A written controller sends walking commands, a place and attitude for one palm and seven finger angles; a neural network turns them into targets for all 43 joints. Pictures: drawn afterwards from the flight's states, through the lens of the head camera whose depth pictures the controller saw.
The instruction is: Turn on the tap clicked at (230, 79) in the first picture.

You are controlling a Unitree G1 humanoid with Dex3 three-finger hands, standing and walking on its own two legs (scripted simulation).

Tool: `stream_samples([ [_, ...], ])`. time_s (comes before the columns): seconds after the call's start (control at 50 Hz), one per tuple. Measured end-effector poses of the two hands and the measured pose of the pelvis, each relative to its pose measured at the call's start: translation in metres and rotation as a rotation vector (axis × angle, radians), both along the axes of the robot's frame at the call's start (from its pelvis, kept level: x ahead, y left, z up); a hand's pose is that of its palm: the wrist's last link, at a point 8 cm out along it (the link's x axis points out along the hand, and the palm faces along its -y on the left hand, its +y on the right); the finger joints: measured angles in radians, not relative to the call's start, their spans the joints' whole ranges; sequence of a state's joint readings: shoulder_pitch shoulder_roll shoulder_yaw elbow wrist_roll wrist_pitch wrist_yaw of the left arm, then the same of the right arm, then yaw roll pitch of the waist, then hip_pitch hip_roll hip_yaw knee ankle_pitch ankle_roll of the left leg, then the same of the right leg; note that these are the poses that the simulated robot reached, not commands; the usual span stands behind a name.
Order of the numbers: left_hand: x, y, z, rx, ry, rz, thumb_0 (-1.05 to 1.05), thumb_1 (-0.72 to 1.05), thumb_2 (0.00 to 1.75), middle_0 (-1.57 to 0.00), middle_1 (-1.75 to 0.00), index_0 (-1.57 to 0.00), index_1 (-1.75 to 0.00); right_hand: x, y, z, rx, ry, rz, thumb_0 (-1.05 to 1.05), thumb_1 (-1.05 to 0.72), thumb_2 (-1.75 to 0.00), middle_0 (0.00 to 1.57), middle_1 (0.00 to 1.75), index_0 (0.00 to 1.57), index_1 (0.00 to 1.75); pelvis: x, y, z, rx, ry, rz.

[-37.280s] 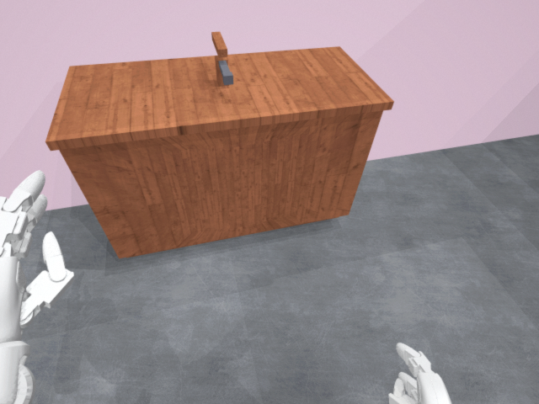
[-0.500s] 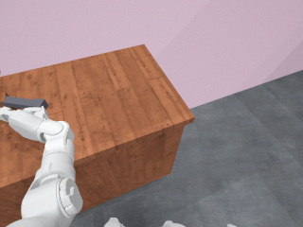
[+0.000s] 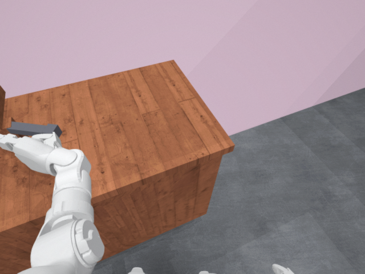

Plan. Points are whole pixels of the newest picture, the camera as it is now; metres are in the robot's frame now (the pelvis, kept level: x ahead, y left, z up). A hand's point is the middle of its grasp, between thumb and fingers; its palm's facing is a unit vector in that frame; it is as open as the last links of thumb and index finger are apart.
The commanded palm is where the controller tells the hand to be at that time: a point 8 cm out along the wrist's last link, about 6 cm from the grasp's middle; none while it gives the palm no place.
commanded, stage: lift the hand up off the lever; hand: left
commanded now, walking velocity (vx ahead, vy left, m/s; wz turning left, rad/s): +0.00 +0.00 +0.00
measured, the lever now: (52, 132) +0.44 +0.29 +0.06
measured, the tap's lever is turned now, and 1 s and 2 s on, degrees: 58 58 58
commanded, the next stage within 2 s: draw the hand back beside the body in 0.94 s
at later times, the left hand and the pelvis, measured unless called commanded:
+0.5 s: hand (51, 137) +0.41 +0.28 +0.08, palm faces +0.90 -0.43 -0.05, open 8.3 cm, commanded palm +0.38 +0.29 +0.13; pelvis +0.00 +0.02 +0.00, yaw -1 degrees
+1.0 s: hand (50, 138) +0.41 +0.28 +0.08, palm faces +0.90 -0.43 -0.07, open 8.3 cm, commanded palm +0.39 +0.29 +0.14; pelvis +0.00 +0.03 +0.01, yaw -1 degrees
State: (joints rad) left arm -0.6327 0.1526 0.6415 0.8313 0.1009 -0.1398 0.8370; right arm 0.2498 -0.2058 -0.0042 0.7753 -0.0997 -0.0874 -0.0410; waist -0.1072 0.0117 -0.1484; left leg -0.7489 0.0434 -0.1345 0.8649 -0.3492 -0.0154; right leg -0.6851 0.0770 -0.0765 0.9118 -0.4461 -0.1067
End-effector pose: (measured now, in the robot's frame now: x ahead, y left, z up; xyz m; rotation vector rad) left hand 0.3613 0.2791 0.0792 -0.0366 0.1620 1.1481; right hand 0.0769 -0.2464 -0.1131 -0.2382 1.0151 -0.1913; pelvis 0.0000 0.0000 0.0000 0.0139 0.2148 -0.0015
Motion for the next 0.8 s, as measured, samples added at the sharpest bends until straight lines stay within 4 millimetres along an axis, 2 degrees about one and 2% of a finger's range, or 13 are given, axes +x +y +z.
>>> stream_samples([
  [0.44, -0.006, 0.003, 0.006, -0.037, 0.016, -0.013, 0.02, 0.90, 0.90, -0.15, -0.15, -0.02, -0.09, -0.005, 0.015, 0.005, 0.012, -0.041, 0.001, 0.01, -0.90, -0.90, 0.20, 0.30, 0.20, 0.30, -0.004, 0.014, 0.002, -0.009, -0.025, -0.011],
  [0.8, -0.010, 0.005, 0.009, -0.055, 0.032, -0.017, 0.02, 0.90, 0.90, -0.15, -0.15, -0.05, -0.11, 0.008, 0.030, 0.012, 0.015, -0.091, 0.026, 0.01, -0.90, -0.90, 0.20, 0.30, 0.20, 0.30, -0.003, 0.025, 0.005, -0.013, -0.042, -0.015],
])
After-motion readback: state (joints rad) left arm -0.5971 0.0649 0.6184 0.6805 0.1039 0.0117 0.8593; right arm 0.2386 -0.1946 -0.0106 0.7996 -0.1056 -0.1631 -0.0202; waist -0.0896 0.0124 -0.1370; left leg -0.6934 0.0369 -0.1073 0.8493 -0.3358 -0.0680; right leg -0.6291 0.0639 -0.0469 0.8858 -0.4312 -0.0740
